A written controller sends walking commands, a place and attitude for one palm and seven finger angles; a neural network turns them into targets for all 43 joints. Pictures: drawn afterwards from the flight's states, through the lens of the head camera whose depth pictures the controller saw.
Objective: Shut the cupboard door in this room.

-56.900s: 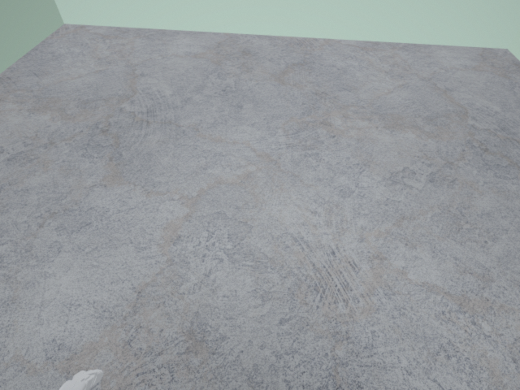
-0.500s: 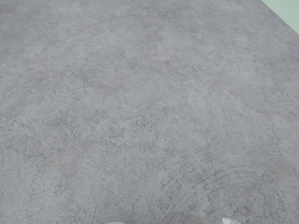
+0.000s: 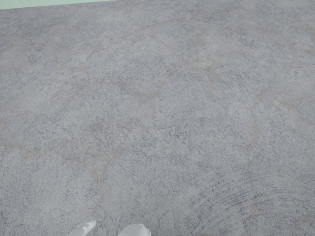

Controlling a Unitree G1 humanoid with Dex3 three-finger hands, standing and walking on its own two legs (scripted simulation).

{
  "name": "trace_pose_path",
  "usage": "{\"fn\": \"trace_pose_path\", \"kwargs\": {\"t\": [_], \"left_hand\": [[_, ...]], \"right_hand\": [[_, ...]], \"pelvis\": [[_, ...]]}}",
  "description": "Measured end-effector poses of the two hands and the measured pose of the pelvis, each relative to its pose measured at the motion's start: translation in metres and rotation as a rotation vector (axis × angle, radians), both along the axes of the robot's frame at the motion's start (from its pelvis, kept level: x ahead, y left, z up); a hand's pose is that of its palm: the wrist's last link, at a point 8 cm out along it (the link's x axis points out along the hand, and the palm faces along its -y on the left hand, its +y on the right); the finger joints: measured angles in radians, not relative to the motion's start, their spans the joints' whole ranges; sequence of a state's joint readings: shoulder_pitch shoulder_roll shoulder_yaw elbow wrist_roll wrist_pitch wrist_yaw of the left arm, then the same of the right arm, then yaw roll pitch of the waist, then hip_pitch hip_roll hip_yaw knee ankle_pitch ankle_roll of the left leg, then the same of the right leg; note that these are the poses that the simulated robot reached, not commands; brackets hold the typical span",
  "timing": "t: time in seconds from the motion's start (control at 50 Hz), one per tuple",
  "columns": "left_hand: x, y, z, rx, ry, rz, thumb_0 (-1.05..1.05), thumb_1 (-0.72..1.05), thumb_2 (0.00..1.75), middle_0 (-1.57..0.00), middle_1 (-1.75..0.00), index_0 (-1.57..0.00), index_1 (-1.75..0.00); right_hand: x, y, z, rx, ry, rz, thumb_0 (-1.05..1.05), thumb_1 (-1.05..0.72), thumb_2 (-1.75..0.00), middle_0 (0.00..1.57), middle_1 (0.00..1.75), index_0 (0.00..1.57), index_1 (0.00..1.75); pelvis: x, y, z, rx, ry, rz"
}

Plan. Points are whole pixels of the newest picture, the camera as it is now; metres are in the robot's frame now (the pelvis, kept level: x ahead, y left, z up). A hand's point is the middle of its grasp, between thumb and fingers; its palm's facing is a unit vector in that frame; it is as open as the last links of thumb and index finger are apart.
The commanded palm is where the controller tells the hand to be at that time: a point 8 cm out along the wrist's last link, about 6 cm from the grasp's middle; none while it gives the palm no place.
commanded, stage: turn or walk to find it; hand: left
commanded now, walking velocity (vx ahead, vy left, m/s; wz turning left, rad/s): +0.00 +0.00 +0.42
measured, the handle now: out of the picture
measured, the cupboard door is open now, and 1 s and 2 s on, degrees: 50 50 50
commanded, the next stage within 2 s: none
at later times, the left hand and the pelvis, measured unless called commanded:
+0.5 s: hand out of the picture -0.02 +0.25 -0.17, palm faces +0.28 -0.93 -0.25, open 7.4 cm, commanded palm none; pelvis +0.01 +0.03 +0.00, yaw +13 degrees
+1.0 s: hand out of the picture +0.05 +0.19 -0.14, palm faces +0.43 -0.86 -0.28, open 7.4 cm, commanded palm none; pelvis +0.05 -0.02 +0.01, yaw +26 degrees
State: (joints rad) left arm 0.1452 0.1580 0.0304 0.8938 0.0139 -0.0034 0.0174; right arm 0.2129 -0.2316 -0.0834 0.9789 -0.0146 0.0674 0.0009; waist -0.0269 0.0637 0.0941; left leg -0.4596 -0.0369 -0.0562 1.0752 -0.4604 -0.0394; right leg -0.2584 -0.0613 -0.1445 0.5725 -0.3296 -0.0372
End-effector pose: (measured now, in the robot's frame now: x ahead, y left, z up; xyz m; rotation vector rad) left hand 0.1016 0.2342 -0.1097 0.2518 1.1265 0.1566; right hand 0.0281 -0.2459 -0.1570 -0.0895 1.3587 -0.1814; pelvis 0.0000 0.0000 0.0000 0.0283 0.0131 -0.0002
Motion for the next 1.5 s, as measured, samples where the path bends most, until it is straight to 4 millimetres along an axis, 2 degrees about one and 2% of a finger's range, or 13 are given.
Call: {"fn": "trace_pose_path", "kwargs": {"t": [0.1, 0.2, 0.4, 0.48, 0.62, 0.76, 0.84, 0.96, 1.08, 1.16, 1.32, 1.4, 1.5], "left_hand": [[-0.027, -0.005, 0.001, -0.008, 0.042, 0.069, 0.0, 0.9, 0.9, -0.21, -0.3, -0.21, -0.3], [-0.063, 0.003, -0.005, -0.021, 0.101, 0.152, 0.0, 0.91, 0.9, -0.21, -0.3, -0.21, -0.3], [-0.141, 0.049, -0.041, -0.054, 0.256, 0.328, 0.0, 0.9, 0.9, -0.21, -0.3, -0.2, -0.3], [-0.139, 0.059, -0.033, -0.062, 0.251, 0.358, 0.01, 0.91, 0.9, -0.2, -0.3, -0.2, -0.3], [-0.103, 0.061, -0.02, -0.061, 0.129, 0.368, 0.0, 0.91, 0.9, -0.2, -0.3, -0.2, -0.3], [-0.062, 0.039, -0.011, -0.03, 0.034, 0.357, 0.0, 0.91, 0.9, -0.2, -0.3, -0.2, -0.3], [-0.055, 0.02, -0.005, 0.002, -0.011, 0.367, 0.0, 0.91, 0.9, -0.2, -0.3, -0.2, -0.3], [-0.075, -0.003, 0.004, -0.001, 0.015, 0.448, 0.0, 0.9, 0.9, -0.21, -0.3, -0.2, -0.3], [-0.109, -0.016, 0.0, -0.033, 0.069, 0.538, 0.0, 0.9, 0.9, -0.21, -0.3, -0.21, -0.3], [-0.144, -0.02, -0.009, -0.057, 0.12, 0.611, 0.0, 0.9, 0.9, -0.21, -0.3, -0.21, -0.3], [-0.219, -0.01, -0.04, -0.11, 0.239, 0.747, 0.0, 0.9, 0.9, -0.21, -0.3, -0.2, -0.3], [-0.222, -0.001, -0.032, -0.117, 0.235, 0.776, 0.01, 0.91, 0.9, -0.2, -0.3, -0.2, -0.3], [-0.202, 0.01, -0.022, -0.098, 0.15, 0.79, 0.01, 0.91, 0.9, -0.2, -0.3, -0.2, -0.3]], "right_hand": [[0.016, -0.009, 0.007, -0.001, 0.008, 0.049, 0.0, -0.91, -0.9, 0.2, 0.3, 0.2, 0.3], [0.048, -0.004, 0.014, -0.018, -0.009, 0.128, 0.0, -0.91, -0.9, 0.2, 0.3, 0.2, 0.3], [0.138, 0.05, 0.03, -0.076, -0.191, 0.326, 0.0, -0.91, -0.9, 0.2, 0.3, 0.2, 0.3], [0.149, 0.065, 0.043, -0.088, -0.221, 0.359, 0.0, -0.91, -0.9, 0.2, 0.3, 0.2, 0.3], [0.146, 0.07, 0.043, -0.062, -0.188, 0.389, 0.0, -0.91, -0.9, 0.2, 0.3, 0.2, 0.3], [0.134, 0.047, 0.018, -0.015, -0.104, 0.377, 0.0, -0.91, -0.9, 0.2, 0.3, 0.2, 0.3], [0.134, 0.028, 0.0, 0.005, -0.056, 0.382, 0.0, -0.91, -0.9, 0.2, 0.3, 0.2, 0.3], [0.142, 0.014, 0.003, 0.008, 0.0, 0.429, 0.0, -0.91, -0.9, 0.2, 0.3, 0.2, 0.3], [0.162, 0.022, 0.012, -0.008, 0.015, 0.508, 0.0, -0.91, -0.9, 0.2, 0.3, 0.2, 0.3], [0.186, 0.044, 0.017, -0.02, -0.02, 0.585, 0.01, -0.91, -0.9, 0.2, 0.3, 0.2, 0.3], [0.232, 0.115, 0.03, -0.033, -0.204, 0.735, 0.0, -0.91, -0.9, 0.2, 0.3, 0.2, 0.3], [0.237, 0.133, 0.043, -0.036, -0.236, 0.769, 0.0, -0.91, -0.9, 0.2, 0.3, 0.2, 0.3], [0.235, 0.139, 0.044, -0.024, -0.213, 0.798, 0.0, -0.91, -0.9, 0.2, 0.3, 0.2, 0.3]], "pelvis": [[0.004, -0.006, 0.006, 0.015, -0.003, 0.048], [0.008, -0.004, 0.007, 0.017, 0.0, 0.095], [0.011, 0.027, -0.008, -0.018, 0.002, 0.186], [0.014, 0.033, 0.001, -0.044, -0.004, 0.216], [0.02, 0.03, 0.008, -0.048, -0.006, 0.268], [0.031, 0.007, 0.001, -0.024, 0.002, 0.321], [0.037, -0.008, -0.005, -0.013, -0.005, 0.371], [0.043, -0.018, 0.004, 0.011, -0.01, 0.432], [0.047, -0.019, 0.009, 0.021, -0.001, 0.492], [0.045, -0.013, 0.007, 0.013, 0.002, 0.53], [0.033, 0.011, -0.008, -0.019, -0.007, 0.6], [0.032, 0.017, 0.002, -0.042, -0.015, 0.634], [0.036, 0.017, 0.008, -0.048, -0.015, 0.67]]}}
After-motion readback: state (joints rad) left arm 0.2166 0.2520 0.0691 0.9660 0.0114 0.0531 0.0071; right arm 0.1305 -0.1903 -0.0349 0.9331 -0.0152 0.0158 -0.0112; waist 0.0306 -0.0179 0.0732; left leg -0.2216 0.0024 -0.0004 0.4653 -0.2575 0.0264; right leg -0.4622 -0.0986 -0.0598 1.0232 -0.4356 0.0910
